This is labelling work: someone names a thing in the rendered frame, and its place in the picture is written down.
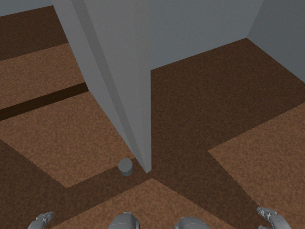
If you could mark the left robot hand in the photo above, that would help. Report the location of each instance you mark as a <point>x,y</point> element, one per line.
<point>41,220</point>

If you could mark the can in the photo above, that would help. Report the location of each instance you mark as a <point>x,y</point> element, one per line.
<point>125,166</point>

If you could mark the right robot hand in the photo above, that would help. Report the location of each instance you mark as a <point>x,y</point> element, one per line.
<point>276,221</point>

